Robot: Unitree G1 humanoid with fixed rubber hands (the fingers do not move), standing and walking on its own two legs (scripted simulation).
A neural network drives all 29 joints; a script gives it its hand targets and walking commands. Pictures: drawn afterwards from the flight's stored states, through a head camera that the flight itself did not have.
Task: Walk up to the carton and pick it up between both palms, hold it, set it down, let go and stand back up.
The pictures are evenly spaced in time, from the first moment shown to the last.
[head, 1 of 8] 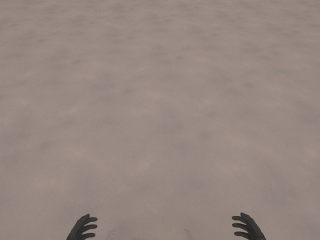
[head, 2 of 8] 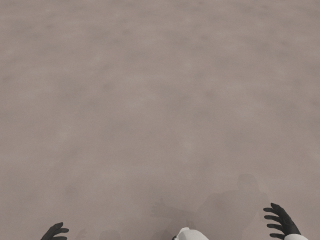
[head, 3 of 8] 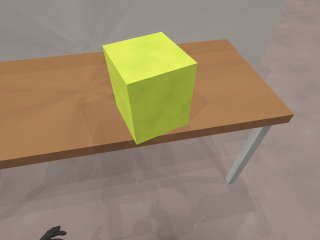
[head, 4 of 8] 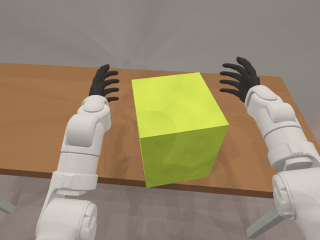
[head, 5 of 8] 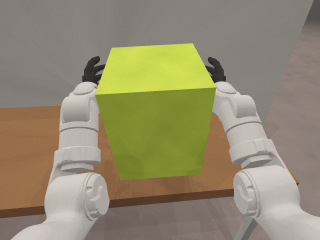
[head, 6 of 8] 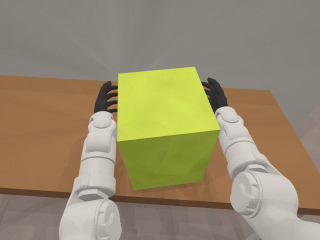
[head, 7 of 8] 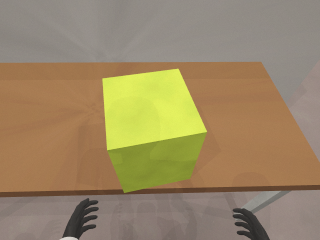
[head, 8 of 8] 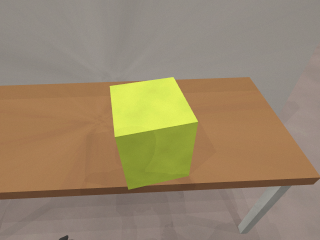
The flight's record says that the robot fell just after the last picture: no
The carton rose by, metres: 0.21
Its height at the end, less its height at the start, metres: +0.00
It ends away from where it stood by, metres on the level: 0.02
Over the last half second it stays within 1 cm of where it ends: yes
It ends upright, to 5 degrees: yes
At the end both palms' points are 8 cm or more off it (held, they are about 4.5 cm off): yes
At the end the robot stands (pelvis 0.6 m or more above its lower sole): yes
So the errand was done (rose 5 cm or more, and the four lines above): yes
